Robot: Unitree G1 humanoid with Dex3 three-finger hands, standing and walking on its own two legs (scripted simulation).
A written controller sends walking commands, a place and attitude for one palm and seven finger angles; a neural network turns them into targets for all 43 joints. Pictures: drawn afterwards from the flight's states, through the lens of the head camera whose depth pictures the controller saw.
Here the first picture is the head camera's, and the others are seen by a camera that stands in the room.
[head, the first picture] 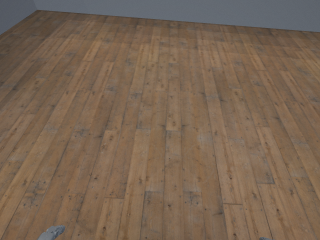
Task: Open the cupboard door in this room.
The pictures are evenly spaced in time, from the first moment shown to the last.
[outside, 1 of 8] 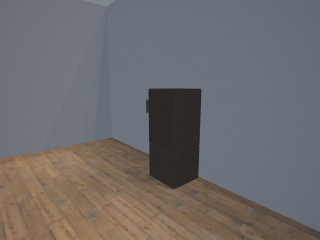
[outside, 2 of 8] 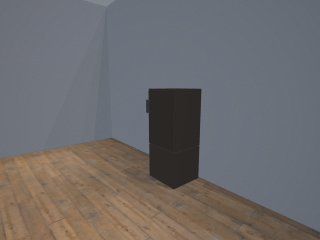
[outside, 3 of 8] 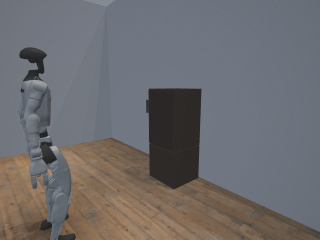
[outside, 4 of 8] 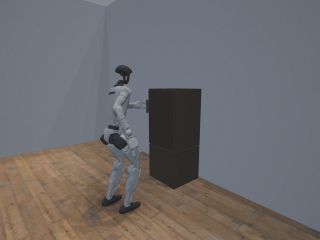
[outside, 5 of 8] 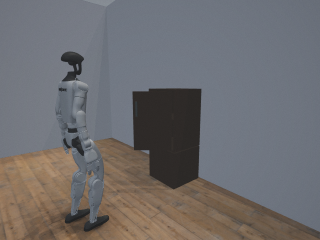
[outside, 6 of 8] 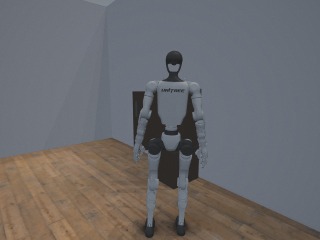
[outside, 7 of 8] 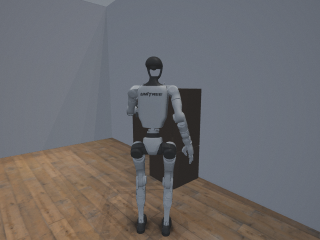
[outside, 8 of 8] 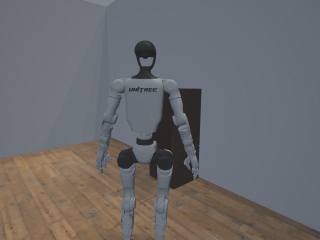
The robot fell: no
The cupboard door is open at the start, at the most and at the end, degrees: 0 95 93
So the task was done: yes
